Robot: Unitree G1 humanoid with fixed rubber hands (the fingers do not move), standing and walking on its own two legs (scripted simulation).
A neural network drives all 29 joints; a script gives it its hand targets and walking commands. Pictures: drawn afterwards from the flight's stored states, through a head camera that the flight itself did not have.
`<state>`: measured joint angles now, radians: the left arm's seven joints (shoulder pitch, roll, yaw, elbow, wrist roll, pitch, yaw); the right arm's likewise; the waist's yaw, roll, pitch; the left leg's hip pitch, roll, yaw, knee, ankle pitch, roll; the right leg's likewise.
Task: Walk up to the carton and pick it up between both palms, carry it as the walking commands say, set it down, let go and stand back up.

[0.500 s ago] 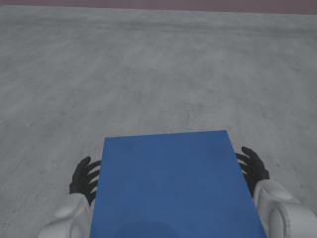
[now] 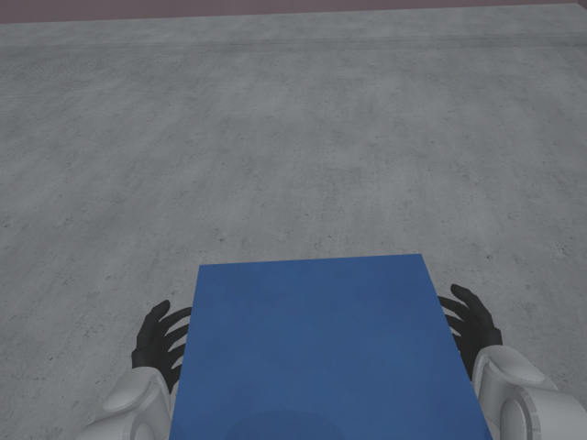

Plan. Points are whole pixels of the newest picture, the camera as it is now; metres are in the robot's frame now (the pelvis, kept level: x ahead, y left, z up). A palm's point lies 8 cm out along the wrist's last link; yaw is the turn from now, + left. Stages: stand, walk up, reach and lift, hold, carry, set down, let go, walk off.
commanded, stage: carry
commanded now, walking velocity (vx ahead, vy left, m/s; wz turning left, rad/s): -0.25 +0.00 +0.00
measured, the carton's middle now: (316, 386) +0.22 -0.01 +0.01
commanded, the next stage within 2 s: none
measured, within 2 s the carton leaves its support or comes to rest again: neither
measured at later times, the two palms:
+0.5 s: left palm out of the picture +0.04 +0.21 +0.09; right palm out of the picture +0.05 -0.16 +0.09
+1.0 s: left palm out of the picture -0.16 +0.24 +0.08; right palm out of the picture -0.13 -0.13 +0.08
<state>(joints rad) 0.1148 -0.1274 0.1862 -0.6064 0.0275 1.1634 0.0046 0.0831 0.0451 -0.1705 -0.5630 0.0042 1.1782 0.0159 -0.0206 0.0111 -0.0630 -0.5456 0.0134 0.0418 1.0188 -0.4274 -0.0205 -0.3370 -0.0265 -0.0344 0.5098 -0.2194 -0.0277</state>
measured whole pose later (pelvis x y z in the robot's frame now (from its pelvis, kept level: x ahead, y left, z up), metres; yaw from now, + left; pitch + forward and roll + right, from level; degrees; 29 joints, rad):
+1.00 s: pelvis -0.36 +0.03 +0.00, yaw +3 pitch +3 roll -1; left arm 0.10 -0.06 0.19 -0.60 0.01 1.20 0.00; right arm 0.07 0.10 -0.17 -0.52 -0.02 1.17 0.01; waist 0.01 -0.03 -0.09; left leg -0.31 0.01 0.05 0.51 -0.26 0.03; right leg -0.55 -0.03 -0.04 0.87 -0.36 0.03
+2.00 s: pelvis -0.50 +0.02 -0.01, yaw +0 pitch +2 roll -1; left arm 0.01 -0.08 0.19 -0.40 0.04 1.10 0.01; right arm 0.00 0.06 -0.19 -0.37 -0.05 1.10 0.02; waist 0.00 0.01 -0.11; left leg -0.50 0.04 0.08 0.53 -0.12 0.01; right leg -0.43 -0.04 -0.06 0.64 -0.31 -0.02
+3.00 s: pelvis -0.45 +0.01 -0.01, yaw +2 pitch +4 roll +0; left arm -0.05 -0.03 0.16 -0.06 0.09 0.79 -0.01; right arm -0.06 0.04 -0.17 -0.03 -0.10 0.79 0.03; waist 0.00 -0.01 -0.12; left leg -0.45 0.03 0.06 0.49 -0.11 0.01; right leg -0.36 0.00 -0.02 0.57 -0.28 -0.01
